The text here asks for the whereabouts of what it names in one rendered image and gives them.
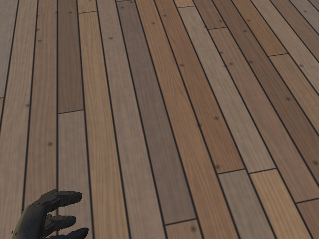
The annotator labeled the robot left hand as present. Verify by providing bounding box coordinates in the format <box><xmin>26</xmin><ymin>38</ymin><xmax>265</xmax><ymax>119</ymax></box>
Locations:
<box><xmin>11</xmin><ymin>189</ymin><xmax>89</xmax><ymax>239</ymax></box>

